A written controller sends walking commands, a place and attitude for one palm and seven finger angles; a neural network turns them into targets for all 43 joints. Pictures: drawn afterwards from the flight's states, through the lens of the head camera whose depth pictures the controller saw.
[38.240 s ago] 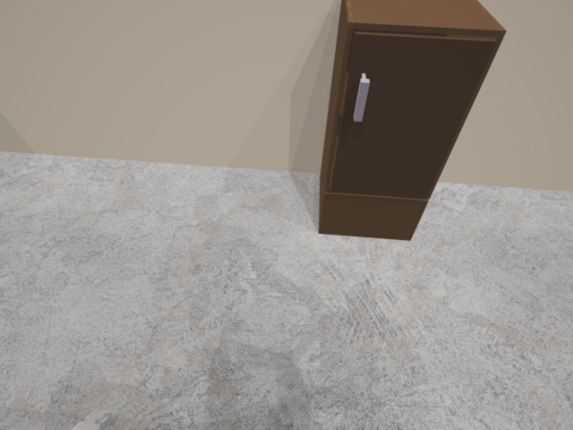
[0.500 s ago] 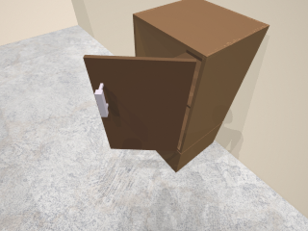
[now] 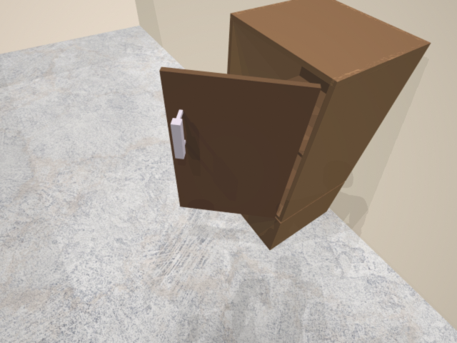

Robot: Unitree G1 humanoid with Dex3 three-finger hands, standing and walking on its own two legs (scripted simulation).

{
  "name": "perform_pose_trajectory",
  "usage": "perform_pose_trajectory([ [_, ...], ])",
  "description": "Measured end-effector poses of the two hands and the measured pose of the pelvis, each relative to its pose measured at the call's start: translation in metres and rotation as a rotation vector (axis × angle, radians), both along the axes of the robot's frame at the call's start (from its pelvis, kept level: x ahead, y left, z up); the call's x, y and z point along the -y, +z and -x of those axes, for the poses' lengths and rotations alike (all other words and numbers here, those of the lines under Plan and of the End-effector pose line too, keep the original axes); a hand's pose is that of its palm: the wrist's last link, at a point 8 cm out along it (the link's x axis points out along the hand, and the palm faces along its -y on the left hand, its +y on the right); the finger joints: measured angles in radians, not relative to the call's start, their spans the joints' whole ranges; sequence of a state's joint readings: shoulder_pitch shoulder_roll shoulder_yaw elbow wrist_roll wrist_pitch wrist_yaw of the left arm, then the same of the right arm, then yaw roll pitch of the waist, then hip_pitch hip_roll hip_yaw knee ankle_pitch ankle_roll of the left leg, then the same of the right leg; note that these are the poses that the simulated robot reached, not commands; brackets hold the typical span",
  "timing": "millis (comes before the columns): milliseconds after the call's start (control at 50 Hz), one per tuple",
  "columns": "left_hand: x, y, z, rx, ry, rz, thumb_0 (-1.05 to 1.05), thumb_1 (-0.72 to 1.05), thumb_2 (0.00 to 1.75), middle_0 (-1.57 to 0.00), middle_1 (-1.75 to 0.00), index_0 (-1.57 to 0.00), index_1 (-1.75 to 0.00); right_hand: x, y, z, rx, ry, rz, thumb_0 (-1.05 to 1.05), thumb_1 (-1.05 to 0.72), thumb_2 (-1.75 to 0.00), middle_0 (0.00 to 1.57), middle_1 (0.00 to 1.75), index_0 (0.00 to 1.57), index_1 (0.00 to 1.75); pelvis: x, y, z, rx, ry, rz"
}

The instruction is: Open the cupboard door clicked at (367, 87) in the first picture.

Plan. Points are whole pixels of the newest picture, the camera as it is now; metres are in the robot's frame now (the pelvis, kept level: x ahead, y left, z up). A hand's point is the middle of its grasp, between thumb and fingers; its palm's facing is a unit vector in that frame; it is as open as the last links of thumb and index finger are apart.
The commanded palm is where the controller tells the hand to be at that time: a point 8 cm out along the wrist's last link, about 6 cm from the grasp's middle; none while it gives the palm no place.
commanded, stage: come to a stop and stand still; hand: left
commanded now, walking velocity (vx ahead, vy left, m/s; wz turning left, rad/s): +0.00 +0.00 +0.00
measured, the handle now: (180, 134) +0.62 +0.18 -0.05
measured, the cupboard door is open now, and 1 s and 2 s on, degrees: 49 49 49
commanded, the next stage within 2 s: look again from close up in 0.42 s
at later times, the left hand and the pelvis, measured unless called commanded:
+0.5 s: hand out of the picture -0.02 +0.15 -0.18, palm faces +0.00 -0.99 -0.15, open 7.4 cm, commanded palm none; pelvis -0.02 -0.02 +0.00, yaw -1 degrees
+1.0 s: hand out of the picture +0.03 +0.19 -0.18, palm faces -0.03 -0.98 -0.22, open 7.4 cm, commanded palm none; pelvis +0.00 +0.01 +0.00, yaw -2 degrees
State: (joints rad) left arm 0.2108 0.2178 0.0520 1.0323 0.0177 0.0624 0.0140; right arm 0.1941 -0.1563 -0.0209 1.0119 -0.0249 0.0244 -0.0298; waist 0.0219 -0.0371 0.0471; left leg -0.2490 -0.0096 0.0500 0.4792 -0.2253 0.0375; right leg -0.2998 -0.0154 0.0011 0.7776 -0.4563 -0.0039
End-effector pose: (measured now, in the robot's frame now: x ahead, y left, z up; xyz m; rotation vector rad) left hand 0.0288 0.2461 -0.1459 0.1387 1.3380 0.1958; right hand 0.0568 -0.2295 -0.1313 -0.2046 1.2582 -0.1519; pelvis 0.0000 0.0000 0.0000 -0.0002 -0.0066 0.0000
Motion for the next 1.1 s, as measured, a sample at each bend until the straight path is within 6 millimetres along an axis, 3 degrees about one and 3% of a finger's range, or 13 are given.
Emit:
perform_pose_trajectory([
  [120,0.009,0.004,0.035,-0.059,-0.015,-0.021,0.01,0.91,0.90,-0.20,-0.30,-0.19,-0.30,-0.001,-0.011,0.005,0.023,-0.027,-0.062,0.00,-0.91,-0.90,0.21,0.30,0.20,0.30,0.007,-0.002,0.010,0.001,-0.011,-0.014],
  [200,0.021,0.007,0.047,-0.071,-0.026,-0.005,0.01,0.91,0.90,-0.20,-0.30,-0.19,-0.30,0.005,-0.010,0.019,0.014,-0.048,-0.060,0.00,-0.92,-0.90,0.21,0.30,0.20,0.30,0.009,0.001,0.014,0.013,-0.009,-0.007],
  [360,0.046,0.000,0.047,-0.052,-0.040,0.057,0.01,0.91,0.90,-0.20,-0.30,-0.19,-0.30,0.018,-0.007,0.067,-0.097,-0.076,-0.027,0.00,-0.92,-0.90,0.20,0.30,0.20,0.30,0.014,0.003,0.019,0.024,-0.008,-0.001],
  [540,0.047,-0.002,0.046,-0.070,-0.053,0.057,0.01,0.92,0.90,-0.21,-0.30,-0.20,-0.30,0.011,-0.006,0.109,-0.210,-0.113,-0.030,0.00,-0.91,-0.90,0.20,0.30,0.20,0.30,0.014,0.004,0.016,0.014,-0.011,0.007],
  [640,0.037,-0.002,0.040,-0.056,-0.092,0.033,0.01,0.91,0.90,-0.21,-0.30,-0.20,-0.30,-0.002,-0.015,0.102,-0.172,-0.105,-0.060,0.00,-0.91,-0.90,0.20,0.30,0.20,0.30,0.005,-0.003,0.014,0.006,-0.007,0.022],
  [760,0.018,0.001,0.023,-0.018,-0.084,-0.004,0.01,0.91,0.90,-0.21,-0.30,-0.20,-0.30,-0.022,-0.024,0.079,-0.118,-0.072,-0.096,0.00,-0.92,-0.90,0.20,0.30,0.20,0.30,-0.004,-0.006,0.007,0.003,-0.007,0.011],
  [920,0.009,0.002,0.008,0.009,-0.085,-0.017,0.01,0.91,0.90,-0.20,-0.30,-0.19,-0.30,-0.016,-0.021,0.054,-0.072,-0.064,-0.066,0.02,-0.94,-0.90,0.21,0.30,0.20,0.30,-0.009,-0.006,-0.001,0.005,-0.023,-0.003],
  [1100,0.014,-0.002,0.009,-0.010,-0.092,0.012,0.01,0.91,0.90,-0.20,-0.30,-0.19,-0.30,-0.004,-0.011,0.030,-0.023,-0.053,-0.030,0.01,-0.92,-0.90,0.20,0.30,0.20,0.30,-0.007,-0.004,-0.003,0.003,-0.031,-0.005],
])
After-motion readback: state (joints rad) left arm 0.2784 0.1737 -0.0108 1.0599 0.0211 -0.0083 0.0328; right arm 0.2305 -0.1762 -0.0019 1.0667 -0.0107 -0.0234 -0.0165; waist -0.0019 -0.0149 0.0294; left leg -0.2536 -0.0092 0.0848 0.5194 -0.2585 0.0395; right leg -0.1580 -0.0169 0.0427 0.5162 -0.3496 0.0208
